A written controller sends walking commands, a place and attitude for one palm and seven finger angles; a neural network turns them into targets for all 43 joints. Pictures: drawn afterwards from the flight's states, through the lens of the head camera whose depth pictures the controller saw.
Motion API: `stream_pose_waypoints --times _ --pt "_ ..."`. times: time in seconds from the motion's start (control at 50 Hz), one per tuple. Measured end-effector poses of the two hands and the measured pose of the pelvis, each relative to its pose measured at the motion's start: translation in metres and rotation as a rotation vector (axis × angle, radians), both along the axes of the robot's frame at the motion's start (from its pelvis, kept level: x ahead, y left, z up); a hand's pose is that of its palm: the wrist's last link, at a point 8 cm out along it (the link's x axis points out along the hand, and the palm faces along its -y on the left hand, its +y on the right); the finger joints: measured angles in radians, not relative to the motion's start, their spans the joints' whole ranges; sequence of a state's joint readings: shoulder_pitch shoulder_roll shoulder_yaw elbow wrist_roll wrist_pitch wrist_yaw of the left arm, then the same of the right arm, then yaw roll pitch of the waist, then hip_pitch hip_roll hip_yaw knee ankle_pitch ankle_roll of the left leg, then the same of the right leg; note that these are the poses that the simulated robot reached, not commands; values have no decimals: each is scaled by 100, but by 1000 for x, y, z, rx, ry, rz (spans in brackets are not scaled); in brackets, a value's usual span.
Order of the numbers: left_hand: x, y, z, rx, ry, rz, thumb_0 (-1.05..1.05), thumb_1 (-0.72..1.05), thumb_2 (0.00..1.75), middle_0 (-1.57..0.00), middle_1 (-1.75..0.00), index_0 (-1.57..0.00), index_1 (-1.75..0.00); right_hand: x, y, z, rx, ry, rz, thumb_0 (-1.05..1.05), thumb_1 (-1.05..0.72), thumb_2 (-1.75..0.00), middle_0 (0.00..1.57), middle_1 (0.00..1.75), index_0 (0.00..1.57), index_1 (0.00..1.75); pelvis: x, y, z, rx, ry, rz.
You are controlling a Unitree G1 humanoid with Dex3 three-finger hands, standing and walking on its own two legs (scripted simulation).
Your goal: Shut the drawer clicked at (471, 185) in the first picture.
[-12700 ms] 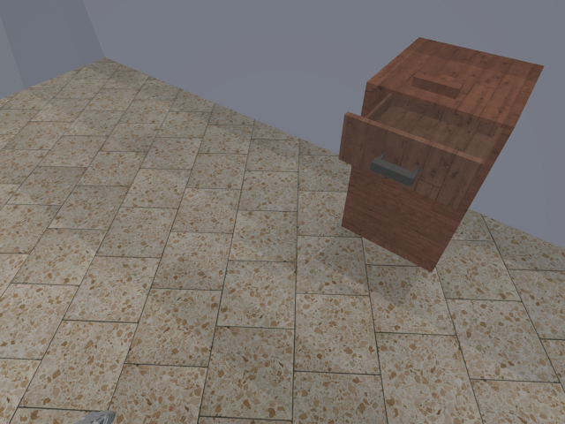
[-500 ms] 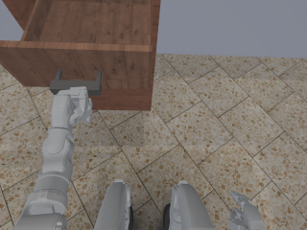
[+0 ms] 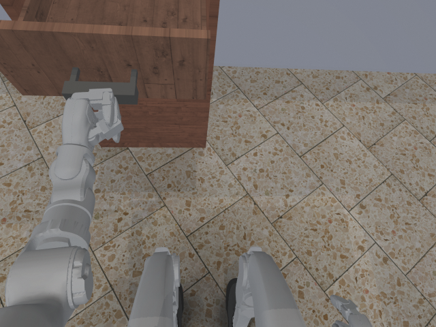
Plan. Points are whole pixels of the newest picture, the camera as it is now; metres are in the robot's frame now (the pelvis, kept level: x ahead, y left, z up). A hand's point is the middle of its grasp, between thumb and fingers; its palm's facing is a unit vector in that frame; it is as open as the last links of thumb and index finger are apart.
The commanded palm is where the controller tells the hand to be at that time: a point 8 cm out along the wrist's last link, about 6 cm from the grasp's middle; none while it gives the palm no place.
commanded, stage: push the drawer shut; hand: left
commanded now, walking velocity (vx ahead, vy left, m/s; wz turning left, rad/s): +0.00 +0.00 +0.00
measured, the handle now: (103, 83) +0.54 +0.21 +0.03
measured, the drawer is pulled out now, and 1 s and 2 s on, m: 0.15 0.01 0.00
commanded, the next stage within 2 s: pull the fist back off the drawer in 1.42 s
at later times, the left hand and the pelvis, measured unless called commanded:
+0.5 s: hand (123, 89) +0.54 +0.18 +0.02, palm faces +0.01 -1.00 -0.06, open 2.8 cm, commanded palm +0.54 +0.19 +0.03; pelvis -0.01 +0.01 -0.01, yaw -2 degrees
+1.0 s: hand (124, 62) +0.60 +0.18 +0.02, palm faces +0.01 -1.00 -0.04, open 2.8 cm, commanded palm +0.61 +0.18 +0.03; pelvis +0.00 +0.01 -0.02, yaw -4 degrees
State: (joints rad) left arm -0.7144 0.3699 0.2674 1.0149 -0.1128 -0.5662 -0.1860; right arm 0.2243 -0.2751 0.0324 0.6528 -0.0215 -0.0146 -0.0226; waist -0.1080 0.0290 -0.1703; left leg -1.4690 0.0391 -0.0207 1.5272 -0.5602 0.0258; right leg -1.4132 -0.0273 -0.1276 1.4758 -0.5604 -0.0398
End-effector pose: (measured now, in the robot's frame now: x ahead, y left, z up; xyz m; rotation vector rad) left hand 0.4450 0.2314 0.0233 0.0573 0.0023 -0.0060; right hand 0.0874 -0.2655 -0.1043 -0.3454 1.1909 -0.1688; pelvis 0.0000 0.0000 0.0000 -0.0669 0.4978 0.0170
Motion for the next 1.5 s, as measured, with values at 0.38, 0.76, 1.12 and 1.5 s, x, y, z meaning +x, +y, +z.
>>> stream_pose_waypoints --times 0.38,0.76,1.12,1.5 --pt "51 -2 2 -2 0 10 -5 77 97 -140 -160 -140 -160 -64 7 -3 -19 146 -63 0 -91 -90 20 30 20 30 -8 9 -11 -18 40 -13" --pt "106 0 2 -8 17 16 -5 77 96 -140 -160 -140 -160 -84 11 -2 -25 243 -104 0 -91 -90 20 30 21 30 0 8 -17 -36 98 -26" --pt "146 2 3 -14 21 25 -4 75 95 -140 -160 -140 -160 -100 17 1 -33 325 -138 0 -91 -90 20 30 20 30 5 8 -22 -53 142 -31" --pt "153 11 6 -4 28 24 -2 62 96 -140 -160 -140 -160 -130 25 6 -62 342 -161 0 -91 -90 20 30 21 30 -9 9 -30 -70 148 -32"
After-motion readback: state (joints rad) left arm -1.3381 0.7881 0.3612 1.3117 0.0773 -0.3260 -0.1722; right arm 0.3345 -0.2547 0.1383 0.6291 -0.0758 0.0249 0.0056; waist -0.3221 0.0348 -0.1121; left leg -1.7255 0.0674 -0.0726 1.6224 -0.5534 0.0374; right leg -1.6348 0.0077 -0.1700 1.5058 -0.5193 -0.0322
